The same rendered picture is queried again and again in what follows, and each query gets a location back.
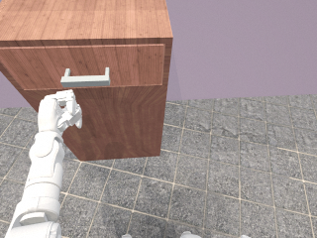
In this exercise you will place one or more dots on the drawer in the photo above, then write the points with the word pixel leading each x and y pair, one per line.
pixel 43 67

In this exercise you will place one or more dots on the handle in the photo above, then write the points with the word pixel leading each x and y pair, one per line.
pixel 85 80

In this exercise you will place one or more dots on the robot left upper arm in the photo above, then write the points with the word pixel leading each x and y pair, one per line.
pixel 48 229

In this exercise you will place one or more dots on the left robot forearm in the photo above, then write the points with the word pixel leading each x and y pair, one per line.
pixel 40 198

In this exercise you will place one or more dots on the cabinet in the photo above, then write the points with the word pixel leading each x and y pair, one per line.
pixel 117 121

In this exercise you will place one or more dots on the left robot hand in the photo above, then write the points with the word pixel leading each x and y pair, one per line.
pixel 53 118

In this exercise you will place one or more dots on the right robot shin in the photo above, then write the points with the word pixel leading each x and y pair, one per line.
pixel 186 233

